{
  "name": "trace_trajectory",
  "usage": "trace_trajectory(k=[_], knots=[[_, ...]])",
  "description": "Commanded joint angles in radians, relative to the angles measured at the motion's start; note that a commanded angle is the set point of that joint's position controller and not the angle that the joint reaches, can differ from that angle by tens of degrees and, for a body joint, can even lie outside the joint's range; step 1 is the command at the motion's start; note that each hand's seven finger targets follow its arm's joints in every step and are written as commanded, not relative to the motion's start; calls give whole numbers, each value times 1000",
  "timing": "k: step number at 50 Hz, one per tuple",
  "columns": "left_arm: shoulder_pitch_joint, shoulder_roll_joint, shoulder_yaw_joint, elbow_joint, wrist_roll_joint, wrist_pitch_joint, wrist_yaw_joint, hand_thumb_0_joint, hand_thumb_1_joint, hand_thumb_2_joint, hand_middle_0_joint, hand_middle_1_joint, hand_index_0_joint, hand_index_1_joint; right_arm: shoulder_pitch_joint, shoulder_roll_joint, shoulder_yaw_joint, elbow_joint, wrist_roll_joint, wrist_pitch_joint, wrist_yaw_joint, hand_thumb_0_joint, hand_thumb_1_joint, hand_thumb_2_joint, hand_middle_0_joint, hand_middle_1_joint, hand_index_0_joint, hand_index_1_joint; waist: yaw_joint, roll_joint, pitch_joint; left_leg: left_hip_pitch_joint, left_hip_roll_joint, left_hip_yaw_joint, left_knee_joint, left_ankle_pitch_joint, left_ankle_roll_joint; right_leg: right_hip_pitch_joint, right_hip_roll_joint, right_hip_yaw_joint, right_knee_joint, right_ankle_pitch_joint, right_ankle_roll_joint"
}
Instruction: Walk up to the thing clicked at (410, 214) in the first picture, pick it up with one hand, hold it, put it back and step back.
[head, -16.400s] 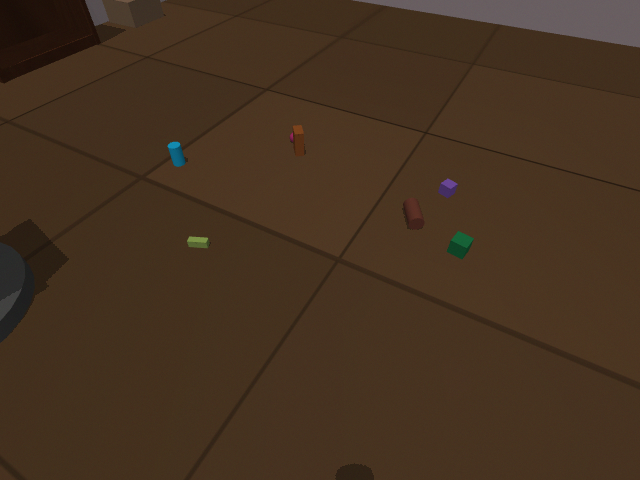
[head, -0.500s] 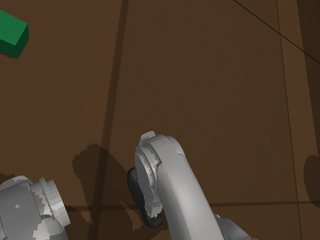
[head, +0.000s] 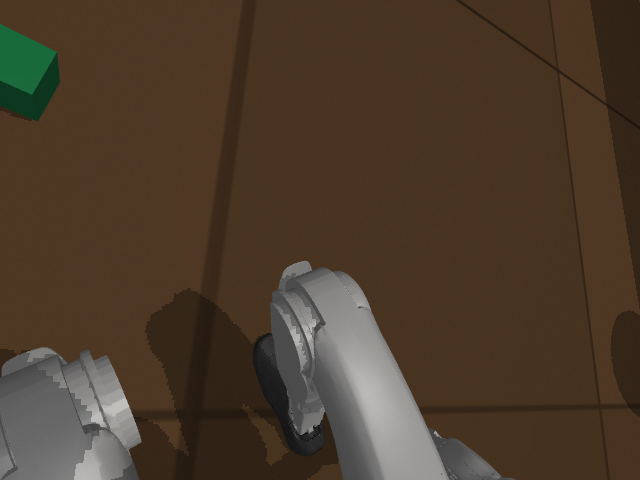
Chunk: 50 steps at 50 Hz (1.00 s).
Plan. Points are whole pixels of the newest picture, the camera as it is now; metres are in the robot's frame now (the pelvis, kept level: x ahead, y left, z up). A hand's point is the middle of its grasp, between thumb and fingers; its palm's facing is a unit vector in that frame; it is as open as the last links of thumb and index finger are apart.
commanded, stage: close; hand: left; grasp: from above
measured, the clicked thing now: out of the picture +0.46 +0.35 -0.26
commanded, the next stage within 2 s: settle in 0.60 s
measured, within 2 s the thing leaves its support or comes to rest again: leaves its support in 1.04 s
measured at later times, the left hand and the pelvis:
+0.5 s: hand out of the picture +0.45 +0.34 -0.24, palm faces -0.43 -0.17 -0.89, open 9.9 cm; pelvis +0.00 +0.00 +0.00, yaw +0 degrees
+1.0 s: hand out of the picture +0.45 +0.34 -0.23, palm faces -0.43 -0.18 -0.88, open 9.8 cm; pelvis +0.00 +0.00 +0.01, yaw +0 degrees
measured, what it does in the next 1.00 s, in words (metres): stands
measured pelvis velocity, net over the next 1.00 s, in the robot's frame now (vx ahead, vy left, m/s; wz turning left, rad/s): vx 0.00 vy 0.00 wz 0.00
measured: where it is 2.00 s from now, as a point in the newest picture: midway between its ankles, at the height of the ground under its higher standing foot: (217, 465)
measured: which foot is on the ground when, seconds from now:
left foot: down 0.00-1.00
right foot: down 0.00-1.00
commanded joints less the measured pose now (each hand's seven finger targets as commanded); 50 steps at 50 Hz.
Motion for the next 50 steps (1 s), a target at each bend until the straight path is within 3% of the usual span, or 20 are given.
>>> trace_trajectory(k=[1,3,4,5,9,13,15,17,19,20,24,29,30,35,38,43,46,48,49,50], knots=[[-281,223,-9,-102,-5,18,55,0,294,642,-643,-748,-677,-712,161,-343,-104,8,5,-14,-20,0,-889,-898,199,300,199,300,-62,548,-576,490,41,114,-293,176,6,253,16,-175,-157,205,-85],[-269,244,7,-78,-11,24,63,0,331,607,-660,-737,-700,-695,163,-350,-102,12,3,-18,-20,0,-887,-897,200,300,199,300,-59,542,-566,502,45,98,-315,164,1,247,16,-184,-155,194,-85],[-265,222,-18,-73,-8,28,58,0,345,599,-672,-727,-712,-685,150,-350,-105,2,7,-23,-19,0,-886,-897,199,300,199,300,-63,541,-547,482,42,108,-302,149,4,244,15,-176,-156,185,-85],[-266,235,1,-68,-13,31,59,0,352,586,-672,-723,-714,-678,168,-350,-101,-1,4,-27,-16,0,-887,-897,199,300,199,300,-67,526,-551,481,42,107,-304,157,6,260,14,-178,-161,194,-82],[-294,241,-2,-109,-31,40,58,0,396,584,-713,-720,-755,-676,172,-354,-105,6,5,-31,-21,0,-889,-898,199,300,199,300,-58,557,-623,516,44,114,-298,209,5,307,19,-169,-172,238,-83],[-267,225,-9,-76,-39,49,45,0,455,553,-755,-696,-799,-650,175,-352,-99,2,7,-36,-13,0,-889,-898,199,300,199,300,-66,528,-591,497,42,105,-291,209,6,284,14,-176,-156,240,-81],[-304,262,11,-130,-48,46,43,0,493,547,-794,-675,-836,-632,178,-359,-103,4,13,-33,-14,0,-889,-898,199,300,199,300,-54,573,-628,524,45,105,-301,232,2,300,12,-172,-158,251,-84],[-256,222,-8,-66,-53,52,32,0,512,549,-812,-668,-852,-626,172,-344,-94,8,12,-36,-9,0,-889,-898,199,300,199,300,-64,529,-583,497,44,111,-284,223,6,299,13,-173,-159,249,-80],[-255,217,-9,-80,-52,49,29,0,527,543,-822,-663,-863,-620,184,-341,-93,7,10,-34,-9,0,-889,-897,199,300,199,300,-68,527,-597,502,41,117,-282,242,8,323,15,-169,-169,267,-81],[-301,253,13,-150,-61,40,31,0,531,546,-821,-664,-863,-620,185,-348,-97,15,13,-31,-12,0,-887,-897,199,300,199,300,-51,572,-639,527,42,111,-295,263,2,321,14,-171,-163,273,-85],[-252,205,-17,-86,-56,42,16,0,592,583,-883,-659,-917,-624,192,-341,-97,11,8,-25,-10,0,-889,-898,199,300,199,300,-70,538,-613,512,41,119,-283,257,7,330,16,-173,-170,275,-84],[-251,238,-1,-97,-68,32,16,0,665,622,-950,-661,-978,-632,197,-342,-86,10,11,-18,-18,0,-891,-899,199,300,199,300,-61,520,-616,487,40,123,-284,240,13,356,17,-169,-189,262,-82],[-236,216,-20,-59,-69,33,13,0,691,622,-973,-649,-999,-622,189,-342,-87,5,8,-15,-20,0,-890,-898,199,300,199,300,-69,499,-592,461,38,129,-281,205,17,351,18,-165,-197,239,-81],[-269,250,-7,-133,-68,30,6,0,731,638,-1010,-637,-1032,-614,198,-354,-88,-2,13,-15,-24,0,-890,-898,199,300,199,300,-62,538,-611,506,40,114,-296,232,9,328,12,-175,-178,246,-84],[-248,226,-24,-97,-69,34,1,0,602,599,-975,-595,-999,-573,185,-342,-83,-4,12,-11,-25,0,-906,-901,200,300,200,300,-64,525,-600,501,41,115,-292,221,10,331,14,-174,-179,241,-84],[-292,280,25,-215,-74,41,-14,0,621,594,-995,-575,-1016,-556,193,-353,-102,1,13,1,-30,0,-906,-902,200,300,200,300,-31,628,-679,562,41,111,-321,250,-4,324,10,-174,-169,250,-93],[-276,278,39,-232,-61,46,-28,0,658,599,-1027,-558,-1044,-543,190,-345,-104,-3,15,9,-27,0,-905,-902,200,300,199,300,-26,640,-672,573,39,115,-312,273,-10,296,5,-172,-157,259,-98],[-273,300,63,-301,-54,47,-28,0,679,624,-1041,-571,-1057,-557,194,-343,-124,6,20,15,-27,0,-904,-901,200,300,199,300,0,692,-738,623,40,118,-318,304,-15,305,6,-165,-150,276,-103],[-266,266,54,-295,-51,52,-35,0,704,613,-1060,-558,-1077,-544,200,-344,-133,2,18,15,-23,0,-903,-901,200,300,199,300,-18,676,-705,610,39,122,-302,314,-15,286,3,-166,-149,285,-103],[-268,290,81,-349,-53,51,-35,0,714,611,-1059,-555,-1078,-537,216,-344,-141,12,17,18,-22,0,-899,-899,200,300,199,300,0,700,-745,628,36,129,-312,340,-16,310,4,-162,-155,299,-103]])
